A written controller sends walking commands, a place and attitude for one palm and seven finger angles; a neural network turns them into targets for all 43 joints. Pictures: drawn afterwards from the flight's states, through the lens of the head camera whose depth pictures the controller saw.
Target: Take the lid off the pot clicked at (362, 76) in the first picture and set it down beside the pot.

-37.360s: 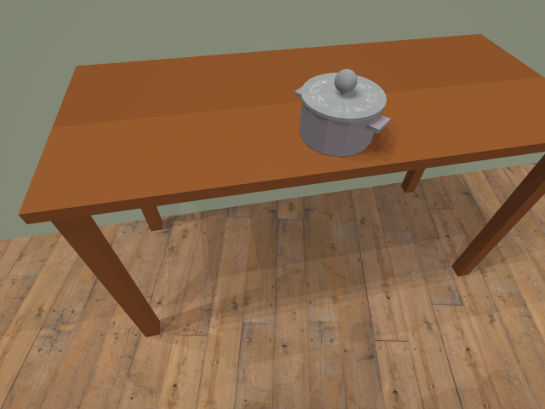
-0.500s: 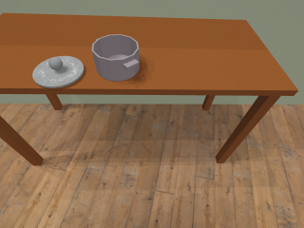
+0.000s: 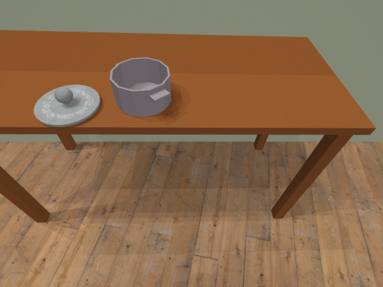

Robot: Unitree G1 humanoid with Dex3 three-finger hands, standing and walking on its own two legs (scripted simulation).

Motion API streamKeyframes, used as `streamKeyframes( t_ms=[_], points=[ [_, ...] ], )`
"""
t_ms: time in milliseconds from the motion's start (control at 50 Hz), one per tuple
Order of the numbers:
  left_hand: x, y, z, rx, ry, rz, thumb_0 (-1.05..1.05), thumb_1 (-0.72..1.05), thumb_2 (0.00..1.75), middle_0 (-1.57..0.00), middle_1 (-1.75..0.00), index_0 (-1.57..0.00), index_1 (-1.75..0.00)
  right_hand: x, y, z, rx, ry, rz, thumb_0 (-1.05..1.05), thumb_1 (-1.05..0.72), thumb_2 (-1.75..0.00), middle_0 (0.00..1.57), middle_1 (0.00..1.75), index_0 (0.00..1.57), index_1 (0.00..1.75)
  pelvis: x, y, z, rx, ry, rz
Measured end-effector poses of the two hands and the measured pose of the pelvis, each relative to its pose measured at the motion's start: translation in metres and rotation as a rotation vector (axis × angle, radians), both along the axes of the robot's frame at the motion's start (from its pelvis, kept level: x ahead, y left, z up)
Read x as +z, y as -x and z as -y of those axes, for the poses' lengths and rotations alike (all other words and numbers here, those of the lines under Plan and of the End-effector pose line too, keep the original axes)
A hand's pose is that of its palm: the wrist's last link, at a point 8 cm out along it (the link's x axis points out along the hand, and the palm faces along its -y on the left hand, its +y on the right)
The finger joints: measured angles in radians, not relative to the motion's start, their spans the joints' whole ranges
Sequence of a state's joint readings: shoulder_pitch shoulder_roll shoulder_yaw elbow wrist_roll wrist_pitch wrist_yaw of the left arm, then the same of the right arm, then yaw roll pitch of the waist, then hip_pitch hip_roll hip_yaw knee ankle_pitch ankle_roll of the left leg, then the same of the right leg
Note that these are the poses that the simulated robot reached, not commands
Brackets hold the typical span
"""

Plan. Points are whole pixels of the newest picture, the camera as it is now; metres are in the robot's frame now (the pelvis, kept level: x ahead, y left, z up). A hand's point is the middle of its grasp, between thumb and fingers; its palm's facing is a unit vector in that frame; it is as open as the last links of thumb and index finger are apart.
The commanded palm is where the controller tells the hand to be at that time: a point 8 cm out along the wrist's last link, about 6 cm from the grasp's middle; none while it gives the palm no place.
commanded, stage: stop stepping back and stand still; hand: left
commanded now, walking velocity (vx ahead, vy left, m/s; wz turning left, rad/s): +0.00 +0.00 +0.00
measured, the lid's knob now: (63, 95) +0.60 +0.40 +0.03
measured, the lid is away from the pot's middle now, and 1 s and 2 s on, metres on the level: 0.23 0.23 0.23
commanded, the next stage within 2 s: let the arm hang, fingers relaxed in 0.12 s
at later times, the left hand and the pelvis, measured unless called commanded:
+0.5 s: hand out of the picture +0.02 +0.17 -0.18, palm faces +0.02 -0.98 -0.20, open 7.3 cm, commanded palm none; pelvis +0.00 +0.00 +0.00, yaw +0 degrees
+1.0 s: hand out of the picture +0.01 +0.17 -0.18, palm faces +0.02 -0.98 -0.18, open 7.3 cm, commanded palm none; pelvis +0.00 +0.00 +0.00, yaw -1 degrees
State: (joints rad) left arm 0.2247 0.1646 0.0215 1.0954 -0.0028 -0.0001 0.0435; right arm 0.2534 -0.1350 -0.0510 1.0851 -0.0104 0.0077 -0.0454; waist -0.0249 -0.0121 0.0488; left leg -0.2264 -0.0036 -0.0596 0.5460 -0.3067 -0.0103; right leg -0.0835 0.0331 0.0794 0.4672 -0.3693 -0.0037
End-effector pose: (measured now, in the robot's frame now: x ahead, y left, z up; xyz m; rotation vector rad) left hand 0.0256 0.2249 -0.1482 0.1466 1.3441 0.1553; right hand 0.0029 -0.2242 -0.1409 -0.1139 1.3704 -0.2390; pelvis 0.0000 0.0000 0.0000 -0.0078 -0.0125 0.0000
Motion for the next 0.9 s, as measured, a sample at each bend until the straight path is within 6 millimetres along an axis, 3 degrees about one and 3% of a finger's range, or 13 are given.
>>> streamKeyframes(
  t_ms=[220,560,900],
  points=[
    [0.003,-0.004,-0.002,0.0,-0.005,0.001,0.0,0.91,0.9,-0.2,-0.3,-0.2,-0.3,-0.001,-0.002,-0.002,0.003,-0.007,-0.006,0.01,-0.91,-0.9,0.2,0.3,0.2,0.3,0.001,-0.004,0.0,-0.002,-0.004,0.005],
    [0.003,0.013,0.003,0.002,0.002,-0.044,0.0,0.91,0.9,-0.2,-0.3,-0.2,-0.3,-0.002,0.02,-0.007,-0.017,-0.027,-0.061,0.01,-0.91,-0.9,0.2,0.3,0.2,0.3,0.002,-0.001,0.0,-0.006,-0.004,0.007],
    [0.002,0.021,0.004,-0.001,0.012,-0.048,0.0,0.91,0.9,-0.2,-0.3,-0.2,-0.3,0.0,0.022,-0.009,-0.023,-0.021,-0.044,0.01,-0.91,-0.9,0.2,0.3,0.2,0.3,0.003,0.003,-0.002,-0.011,-0.002,0.011]
  ],
)
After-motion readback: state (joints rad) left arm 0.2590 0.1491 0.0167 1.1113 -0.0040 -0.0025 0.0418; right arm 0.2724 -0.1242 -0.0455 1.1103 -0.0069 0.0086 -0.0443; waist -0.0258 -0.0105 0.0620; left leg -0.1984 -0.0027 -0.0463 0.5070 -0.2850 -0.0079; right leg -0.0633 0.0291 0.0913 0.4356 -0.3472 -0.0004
